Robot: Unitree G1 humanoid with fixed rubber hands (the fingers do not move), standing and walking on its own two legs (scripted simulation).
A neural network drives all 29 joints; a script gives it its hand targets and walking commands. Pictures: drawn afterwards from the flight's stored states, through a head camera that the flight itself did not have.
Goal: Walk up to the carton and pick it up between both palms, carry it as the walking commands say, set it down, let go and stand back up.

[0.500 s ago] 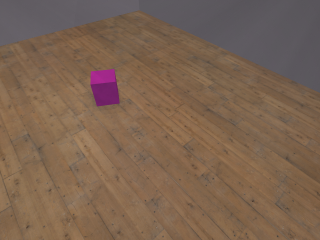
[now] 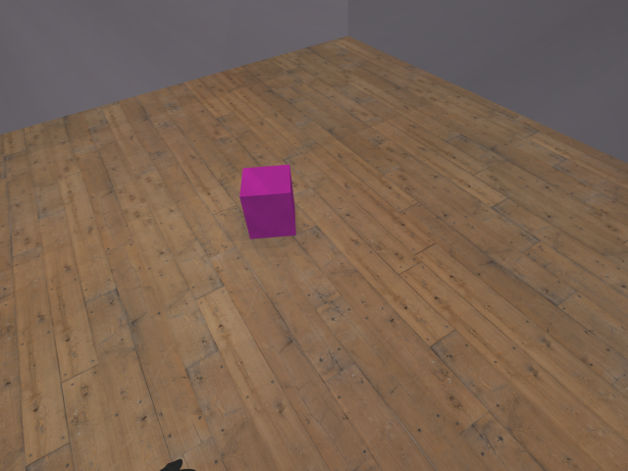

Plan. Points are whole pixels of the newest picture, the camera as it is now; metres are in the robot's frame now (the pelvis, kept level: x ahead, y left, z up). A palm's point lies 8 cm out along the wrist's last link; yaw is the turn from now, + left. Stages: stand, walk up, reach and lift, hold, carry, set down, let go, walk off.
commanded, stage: walk up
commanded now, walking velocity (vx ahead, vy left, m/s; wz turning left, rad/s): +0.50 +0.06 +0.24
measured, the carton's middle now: (269, 202) +1.37 +0.20 -0.63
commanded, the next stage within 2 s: none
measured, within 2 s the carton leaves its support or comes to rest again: neither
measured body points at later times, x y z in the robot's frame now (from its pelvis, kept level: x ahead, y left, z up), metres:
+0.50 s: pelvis +0.23 +0.07 +0.01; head +0.25 +0.10 +0.46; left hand +0.25 +0.32 -0.15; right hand +0.32 -0.17 -0.12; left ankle +0.22 +0.16 -0.72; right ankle +0.19 -0.08 -0.64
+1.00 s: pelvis +0.47 +0.05 +0.01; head +0.48 +0.04 +0.46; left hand +0.47 +0.29 -0.13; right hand +0.56 -0.19 -0.14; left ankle +0.49 +0.20 -0.67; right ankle +0.47 -0.06 -0.72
